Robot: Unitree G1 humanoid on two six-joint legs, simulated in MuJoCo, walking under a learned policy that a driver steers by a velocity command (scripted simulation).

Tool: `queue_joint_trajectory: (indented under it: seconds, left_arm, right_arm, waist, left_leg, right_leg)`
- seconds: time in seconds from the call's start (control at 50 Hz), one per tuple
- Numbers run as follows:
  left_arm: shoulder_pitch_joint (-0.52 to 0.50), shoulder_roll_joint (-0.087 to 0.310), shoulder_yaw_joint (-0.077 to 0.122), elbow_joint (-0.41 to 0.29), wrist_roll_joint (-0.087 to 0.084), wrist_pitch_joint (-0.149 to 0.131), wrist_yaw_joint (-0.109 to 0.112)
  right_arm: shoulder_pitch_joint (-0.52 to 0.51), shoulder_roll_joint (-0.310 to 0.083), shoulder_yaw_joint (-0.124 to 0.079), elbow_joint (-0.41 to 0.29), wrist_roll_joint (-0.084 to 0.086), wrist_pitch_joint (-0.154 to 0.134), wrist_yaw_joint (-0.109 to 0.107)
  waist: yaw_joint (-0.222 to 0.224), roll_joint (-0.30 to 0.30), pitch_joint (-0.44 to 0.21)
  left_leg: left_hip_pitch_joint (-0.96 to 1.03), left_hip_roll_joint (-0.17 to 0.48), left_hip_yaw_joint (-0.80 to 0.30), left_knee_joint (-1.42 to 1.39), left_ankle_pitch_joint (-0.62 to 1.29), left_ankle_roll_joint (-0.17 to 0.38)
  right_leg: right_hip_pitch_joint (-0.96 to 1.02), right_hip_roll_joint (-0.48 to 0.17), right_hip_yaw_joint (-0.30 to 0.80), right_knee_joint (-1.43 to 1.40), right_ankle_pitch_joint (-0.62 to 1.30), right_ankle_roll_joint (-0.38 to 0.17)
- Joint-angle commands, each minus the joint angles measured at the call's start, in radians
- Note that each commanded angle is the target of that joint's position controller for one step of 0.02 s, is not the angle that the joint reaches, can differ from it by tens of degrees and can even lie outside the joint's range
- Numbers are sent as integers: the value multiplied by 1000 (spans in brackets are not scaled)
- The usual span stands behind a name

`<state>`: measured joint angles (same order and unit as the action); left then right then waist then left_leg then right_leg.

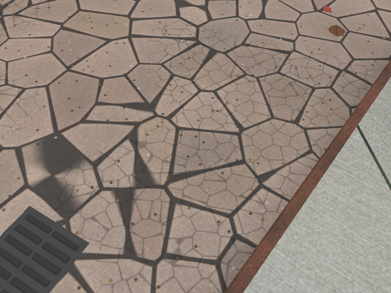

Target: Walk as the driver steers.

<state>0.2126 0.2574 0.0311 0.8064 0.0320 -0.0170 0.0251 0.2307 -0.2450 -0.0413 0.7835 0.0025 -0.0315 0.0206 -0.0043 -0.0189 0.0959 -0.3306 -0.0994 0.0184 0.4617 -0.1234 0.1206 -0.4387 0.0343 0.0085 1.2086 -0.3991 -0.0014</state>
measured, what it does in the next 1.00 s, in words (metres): walks ahead, turning left: right foot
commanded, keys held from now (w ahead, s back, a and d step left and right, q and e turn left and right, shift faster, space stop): q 0.24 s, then w+q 0.50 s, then w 0.26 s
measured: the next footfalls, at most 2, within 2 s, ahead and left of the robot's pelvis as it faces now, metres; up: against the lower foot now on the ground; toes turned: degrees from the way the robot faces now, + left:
right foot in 0.48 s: +0.15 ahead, -0.13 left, +0.00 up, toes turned +23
left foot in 1.12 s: +0.41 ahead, +0.29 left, -0.09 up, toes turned +31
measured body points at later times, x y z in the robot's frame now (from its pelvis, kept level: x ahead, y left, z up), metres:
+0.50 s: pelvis +0.08 -0.05 +0.01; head +0.08 -0.05 +0.46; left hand +0.15 +0.26 -0.08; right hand +0.23 -0.30 -0.11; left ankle +0.07 +0.05 -0.73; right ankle +0.12 -0.14 -0.74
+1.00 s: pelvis +0.26 +0.05 -0.03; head +0.28 +0.05 +0.42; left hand +0.03 +0.13 -0.16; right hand +0.57 +0.02 -0.10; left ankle +0.35 +0.26 -0.74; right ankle +0.12 -0.15 -0.73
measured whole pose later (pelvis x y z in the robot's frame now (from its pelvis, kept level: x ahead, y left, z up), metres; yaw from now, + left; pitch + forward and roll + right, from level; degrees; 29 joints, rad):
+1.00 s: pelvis +0.26 +0.05 -0.03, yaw +32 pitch +3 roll -3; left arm 0.67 0.17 -0.04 1.01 0.08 -0.11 -0.04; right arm 0.02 -0.20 -0.01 0.68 -0.06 -0.04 0.07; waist 0.11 0.05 -0.03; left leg -0.61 0.07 -0.05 0.51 0.24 0.04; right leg 0.21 0.06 -0.16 0.24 -0.49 -0.01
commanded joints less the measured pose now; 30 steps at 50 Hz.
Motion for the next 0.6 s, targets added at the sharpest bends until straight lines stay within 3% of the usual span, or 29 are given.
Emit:
queue_joint_trajectory:
  seconds: [0.02,0.12,0.2,0.24,0.3,0.36,0.42,0.46,0.48,0.5,0.52,0.54,0.56,0.58,0.6]
  left_arm:
    - [111,82,21,-40,2,35,-2]
    - [11,95,29,-70,2,60,1]
    - [-71,103,35,-97,-1,69,4]
    - [-98,103,35,-107,-3,66,6]
    - [-121,106,31,-121,0,51,-1]
    - [-137,107,27,-137,-6,28,-6]
    - [-89,102,21,-141,-22,2,-6]
    - [48,97,24,-106,-31,-12,10]
    - [100,169,42,-100,-21,-21,22]
    - [130,270,59,-117,-5,-23,25]
    - [74,288,71,-106,7,-23,19]
    - [49,228,59,-106,1,-28,12]
    - [17,176,47,-110,-8,-35,3]
    - [13,157,43,-111,-13,-41,-2]
    - [-57,14,0,-176,6,-110,-7]
  right_arm:
    - [69,-141,-35,-49,-6,-5,-5]
    - [87,-174,-49,-73,-2,18,-14]
    - [118,-184,-58,-89,-2,40,-22]
    - [127,-189,-63,-97,-6,47,-25]
    - [134,-195,-69,-109,-12,49,-21]
    - [130,-206,-76,-116,-23,48,-12]
    - [99,-211,-82,-126,-29,49,-1]
    - [31,-192,-80,-141,-17,54,-3]
    - [45,-147,-70,-147,-4,49,-11]
    - [58,-68,-47,-175,9,38,-11]
    - [-7,-164,-61,-181,-30,30,-10]
    - [0,-180,-66,-176,-35,24,3]
    - [33,-176,-66,-151,-36,24,18]
    - [60,-168,-64,-129,-43,29,30]
    - [92,-28,-23,-117,-97,-26,41]
  waist:
    - [33,54,-166]
    - [3,100,-168]
    - [-30,124,-141]
    - [-41,133,-131]
    - [-52,155,-133]
    - [-58,158,-116]
    - [-26,154,-106]
    - [69,111,-77]
    - [84,-16,-86]
    - [83,-202,-147]
    - [60,-79,-28]
    - [20,-56,-9]
    - [1,-64,-8]
    - [-5,-94,-23]
    - [0,-335,-23]
  left_leg:
    - [164,271,-295,-152,643,124]
    - [148,222,-317,-190,346,65]
    - [181,219,-415,-216,48,63]
    - [195,220,-458,-218,-40,72]
    - [190,214,-537,-258,-327,107]
    - [157,207,-584,-249,-409,124]
    - [58,183,-622,-220,-453,112]
    - [-148,105,-579,-164,-514,40]
    - [-304,27,-467,13,-569,-26]
    - [-393,-98,-238,311,-499,-68]
    - [-473,-40,-215,414,-339,-70]
    - [-433,10,-215,442,-257,-72]
    - [-401,21,-194,471,-195,-87]
    - [-372,23,-166,525,-152,-99]
    - [-498,35,-201,664,-103,-104]
  right_leg:
    - [-58,-42,30,-37,54,26]
    - [-132,-52,42,-137,144,51]
    - [-198,-53,68,-225,155,66]
    - [-205,-46,78,-277,141,65]
    - [-169,-33,79,-368,106,59]
    - [-93,-6,72,-467,37,41]
    - [82,29,67,-616,-27,1]
    - [379,23,49,-868,89,-40]
    - [542,-112,176,-946,-10,-65]
    - [590,-391,532,-1069,-308,-127]
    - [441,-407,603,-1102,-345,-161]
    - [387,-373,529,-1089,-294,-159]
    - [372,-311,426,-1091,-194,-139]
    - [367,-265,335,-1092,-106,-127]
    - [420,-258,317,-1097,-130,-165]
Velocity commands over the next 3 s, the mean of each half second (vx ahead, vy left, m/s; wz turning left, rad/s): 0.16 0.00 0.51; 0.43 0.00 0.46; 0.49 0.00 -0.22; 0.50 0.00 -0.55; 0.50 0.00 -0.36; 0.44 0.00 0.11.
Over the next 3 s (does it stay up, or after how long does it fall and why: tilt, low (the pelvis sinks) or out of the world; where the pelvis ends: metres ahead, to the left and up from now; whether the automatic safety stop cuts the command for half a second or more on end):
stays up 1.31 0.33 -0.09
